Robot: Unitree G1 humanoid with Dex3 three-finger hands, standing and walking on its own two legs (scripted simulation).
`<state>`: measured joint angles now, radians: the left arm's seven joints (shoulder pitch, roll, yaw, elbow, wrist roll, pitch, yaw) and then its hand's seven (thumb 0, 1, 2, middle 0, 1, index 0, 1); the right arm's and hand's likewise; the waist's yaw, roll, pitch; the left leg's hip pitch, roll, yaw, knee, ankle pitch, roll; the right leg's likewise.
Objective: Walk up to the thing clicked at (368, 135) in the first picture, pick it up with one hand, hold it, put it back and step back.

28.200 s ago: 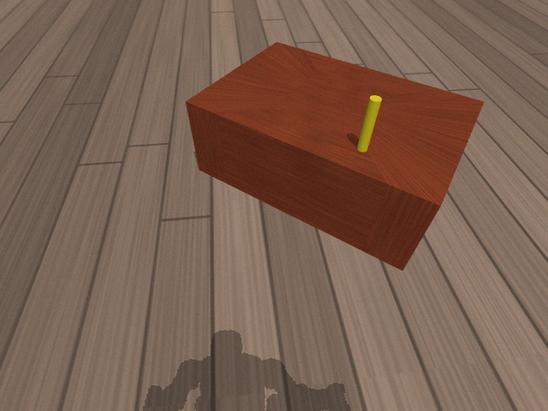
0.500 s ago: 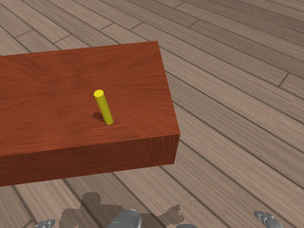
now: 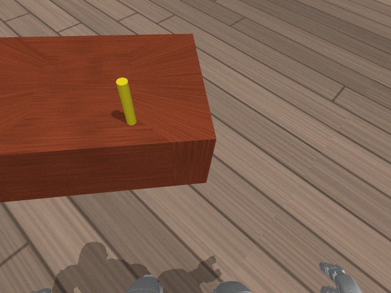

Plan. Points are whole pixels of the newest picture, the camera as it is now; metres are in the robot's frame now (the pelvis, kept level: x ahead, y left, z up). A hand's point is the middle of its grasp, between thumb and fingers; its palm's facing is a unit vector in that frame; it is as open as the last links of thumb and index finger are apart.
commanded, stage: step back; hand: left
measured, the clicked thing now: (127, 103) +0.77 +0.26 -0.23
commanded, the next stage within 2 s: stand in 1.88 s
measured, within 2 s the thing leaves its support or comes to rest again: neither
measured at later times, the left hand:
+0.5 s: hand out of the picture -0.06 +0.25 -0.15, palm faces +0.07 -0.91 -0.41, open 7.3 cm
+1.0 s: hand out of the picture -0.27 +0.22 -0.13, palm faces +0.10 -0.88 -0.46, open 7.3 cm
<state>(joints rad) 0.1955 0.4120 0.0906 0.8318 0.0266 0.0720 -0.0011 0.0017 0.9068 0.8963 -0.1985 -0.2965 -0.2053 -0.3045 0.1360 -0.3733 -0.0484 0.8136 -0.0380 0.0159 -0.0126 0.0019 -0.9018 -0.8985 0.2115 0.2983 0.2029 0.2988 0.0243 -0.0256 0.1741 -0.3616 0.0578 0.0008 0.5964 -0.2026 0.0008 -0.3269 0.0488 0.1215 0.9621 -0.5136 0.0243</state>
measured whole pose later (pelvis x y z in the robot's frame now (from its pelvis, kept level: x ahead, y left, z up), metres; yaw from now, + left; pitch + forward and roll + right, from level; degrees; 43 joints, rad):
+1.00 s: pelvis -0.31 -0.07 +0.00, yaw +6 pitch -3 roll +1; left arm 0.21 0.38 0.07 0.90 0.05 0.00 0.01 0.00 0.90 0.90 -0.20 -0.30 -0.21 -0.31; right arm 0.21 -0.41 -0.06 0.94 -0.03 0.06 0.01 0.00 -0.91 -0.90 0.21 0.30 0.20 0.30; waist 0.04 0.03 0.10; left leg -0.34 -0.02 -0.07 0.82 -0.50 -0.02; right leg -0.28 -0.05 -0.04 0.67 -0.34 -0.02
